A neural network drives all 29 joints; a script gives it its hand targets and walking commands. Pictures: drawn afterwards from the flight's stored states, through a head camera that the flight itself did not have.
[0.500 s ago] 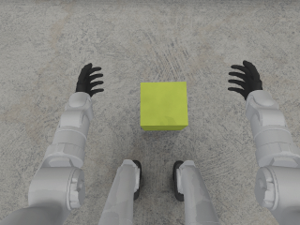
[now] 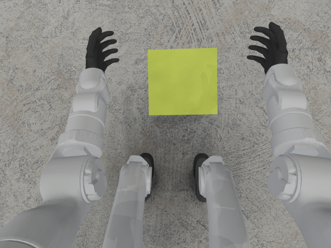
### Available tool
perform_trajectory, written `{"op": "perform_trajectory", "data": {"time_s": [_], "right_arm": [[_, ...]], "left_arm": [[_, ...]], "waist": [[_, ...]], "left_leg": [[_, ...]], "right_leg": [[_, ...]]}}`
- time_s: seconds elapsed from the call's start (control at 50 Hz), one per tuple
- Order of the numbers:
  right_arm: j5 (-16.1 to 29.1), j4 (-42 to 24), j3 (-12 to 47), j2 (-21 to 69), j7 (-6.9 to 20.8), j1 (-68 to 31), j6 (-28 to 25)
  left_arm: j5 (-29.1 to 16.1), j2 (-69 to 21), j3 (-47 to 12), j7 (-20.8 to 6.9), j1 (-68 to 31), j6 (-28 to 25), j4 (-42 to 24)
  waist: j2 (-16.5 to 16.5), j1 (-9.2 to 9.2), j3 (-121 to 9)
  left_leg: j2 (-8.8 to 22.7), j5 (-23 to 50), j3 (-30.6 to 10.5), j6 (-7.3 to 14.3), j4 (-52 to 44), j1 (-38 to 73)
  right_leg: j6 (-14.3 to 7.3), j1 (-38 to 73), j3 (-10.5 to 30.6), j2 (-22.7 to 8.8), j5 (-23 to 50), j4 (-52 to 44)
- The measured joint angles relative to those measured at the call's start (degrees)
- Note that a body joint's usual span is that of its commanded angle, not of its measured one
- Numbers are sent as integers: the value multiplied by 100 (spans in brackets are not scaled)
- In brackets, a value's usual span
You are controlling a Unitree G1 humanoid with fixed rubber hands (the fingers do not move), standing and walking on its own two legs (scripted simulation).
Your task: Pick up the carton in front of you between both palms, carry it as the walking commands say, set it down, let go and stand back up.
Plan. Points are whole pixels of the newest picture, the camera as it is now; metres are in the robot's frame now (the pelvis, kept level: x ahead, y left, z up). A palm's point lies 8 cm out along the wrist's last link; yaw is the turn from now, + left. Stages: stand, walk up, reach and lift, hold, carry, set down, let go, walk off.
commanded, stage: reach and lift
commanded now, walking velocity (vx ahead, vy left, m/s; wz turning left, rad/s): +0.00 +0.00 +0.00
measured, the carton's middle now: (181, 87) +0.48 -0.03 -0.45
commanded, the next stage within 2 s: none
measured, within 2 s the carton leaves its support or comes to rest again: leaves its support in 1.40 s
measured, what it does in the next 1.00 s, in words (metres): lowers itself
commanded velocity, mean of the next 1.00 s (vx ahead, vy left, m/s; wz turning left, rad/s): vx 0.00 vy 0.00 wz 0.00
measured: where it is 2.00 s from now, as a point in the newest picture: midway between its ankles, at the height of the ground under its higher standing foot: (173, 185)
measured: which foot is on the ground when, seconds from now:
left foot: down 0.00-1.00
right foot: down 0.00-1.00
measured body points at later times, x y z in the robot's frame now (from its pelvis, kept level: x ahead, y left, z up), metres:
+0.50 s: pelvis -0.05 +0.01 -0.18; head +0.31 -0.01 +0.08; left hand +0.49 +0.17 -0.36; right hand +0.49 -0.21 -0.36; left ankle +0.07 +0.14 -0.54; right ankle +0.07 -0.12 -0.54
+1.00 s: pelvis -0.05 +0.01 -0.20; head +0.32 -0.02 +0.06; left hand +0.49 +0.15 -0.38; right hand +0.49 -0.20 -0.39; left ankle +0.07 +0.14 -0.54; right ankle +0.07 -0.12 -0.54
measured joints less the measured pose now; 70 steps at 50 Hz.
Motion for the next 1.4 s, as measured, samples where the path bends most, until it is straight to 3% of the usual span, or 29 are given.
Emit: {"op": "perform_trajectory", "data": {"time_s": [0.24, 0.52, 0.76, 0.96, 1.12, 1.24, 1.34, 1.4], "right_arm": [[1084, -324, 860, -617, -166, -272, 81], [1362, 1109, 1267, -912, -262, -1836, -22], [1661, 1050, 1676, -962, -361, -1852, -238], [1565, 1170, 1669, -817, -362, -1786, -229], [1625, 1259, 1860, -625, -462, -2091, -250], [1518, 1627, 1813, -571, -604, -2392, -238], [1190, 1567, 1529, -509, -535, -2412, 102], [1120, 1250, 1464, -437, -520, -2167, 332]], "left_arm": [[-983, 433, -1004, 329, -288, 203, -476], [-1266, 710, -1188, 347, -1836, 113, 959], [-1660, 759, -1565, 441, -1827, -139, 934], [-1520, 585, -1424, 434, -1768, -191, 1109], [-1610, 395, -1671, 476, -2122, -206, 1214], [-1373, 255, -1334, 752, -2318, -217, 1396], [-912, 162, -811, 644, -2236, 117, 1200], [-856, 145, -738, 591, -2061, 331, 990]], "waist": [[16, -6, 772], [64, 1, 2207], [77, 12, 2649], [109, -16, 2395], [99, -11, 2567], [98, -15, 2646], [121, -34, 2602], [163, -36, 2457]], "left_leg": [[-160, -524, -37, -48, 2396, -1640], [-192, -451, 23, -102, 3786, -2257], [-182, -732, 20, -144, 4375, -2215], [-165, -674, 48, -116, 4283, -2285], [-193, -558, 34, -120, 4162, -2246], [-224, -548, 14, -125, 4152, -2195], [-276, -612, -11, -150, 4304, -2207], [-314, -674, -27, -163, 4400, -2249]], "right_leg": [[124, -1607, 45, 74, -504, 2342], [168, -2255, 74, 105, -406, 3743], [46, -2225, -8, -29, -719, 4373], [71, -2298, 19, -15, -653, 4278], [71, -2245, 11, -28, -549, 4153], [86, -2189, 14, -1, -531, 4131], [95, -2190, 12, 10, -603, 4280], [102, -2224, 12, 16, -672, 4375]]}}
